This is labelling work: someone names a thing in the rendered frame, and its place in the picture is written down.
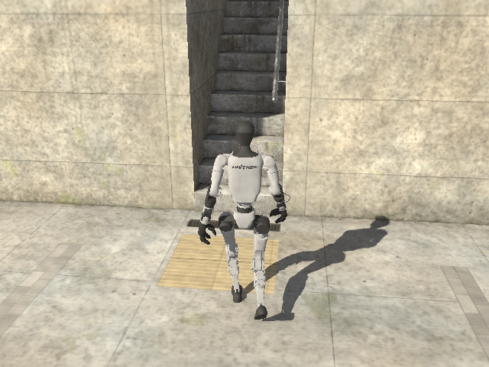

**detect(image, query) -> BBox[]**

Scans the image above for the right robot upper arm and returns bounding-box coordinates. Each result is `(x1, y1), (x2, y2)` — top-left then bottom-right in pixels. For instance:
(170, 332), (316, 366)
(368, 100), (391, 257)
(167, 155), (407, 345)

(261, 154), (281, 196)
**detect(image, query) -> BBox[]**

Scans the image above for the robot left forearm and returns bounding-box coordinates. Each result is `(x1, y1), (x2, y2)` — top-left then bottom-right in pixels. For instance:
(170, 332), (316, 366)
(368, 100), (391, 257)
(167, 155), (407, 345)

(200, 185), (216, 225)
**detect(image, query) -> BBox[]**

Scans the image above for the left robot upper arm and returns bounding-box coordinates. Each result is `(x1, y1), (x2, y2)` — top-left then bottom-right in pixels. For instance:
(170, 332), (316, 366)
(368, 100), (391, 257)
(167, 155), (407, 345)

(209, 154), (229, 197)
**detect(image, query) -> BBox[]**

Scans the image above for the robot right thigh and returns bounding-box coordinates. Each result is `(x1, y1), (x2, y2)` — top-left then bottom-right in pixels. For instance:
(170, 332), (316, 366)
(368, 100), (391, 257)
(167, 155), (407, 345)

(251, 215), (270, 272)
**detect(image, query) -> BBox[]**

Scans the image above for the robot left hand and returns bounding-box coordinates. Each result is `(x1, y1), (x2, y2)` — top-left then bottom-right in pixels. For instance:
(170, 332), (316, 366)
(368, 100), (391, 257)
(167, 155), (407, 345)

(198, 222), (216, 245)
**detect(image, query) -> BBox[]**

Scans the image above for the right robot shin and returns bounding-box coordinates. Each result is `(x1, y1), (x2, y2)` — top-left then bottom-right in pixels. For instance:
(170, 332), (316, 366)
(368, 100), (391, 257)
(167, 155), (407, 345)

(253, 259), (266, 308)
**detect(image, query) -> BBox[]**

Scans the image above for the robot right forearm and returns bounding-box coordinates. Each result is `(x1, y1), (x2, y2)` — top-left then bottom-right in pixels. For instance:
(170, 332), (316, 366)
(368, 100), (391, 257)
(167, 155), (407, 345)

(273, 184), (287, 211)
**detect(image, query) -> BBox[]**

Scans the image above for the robot right hand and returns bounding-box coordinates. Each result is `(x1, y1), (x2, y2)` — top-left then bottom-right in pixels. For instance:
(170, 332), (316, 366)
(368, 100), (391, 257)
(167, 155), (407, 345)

(270, 208), (287, 223)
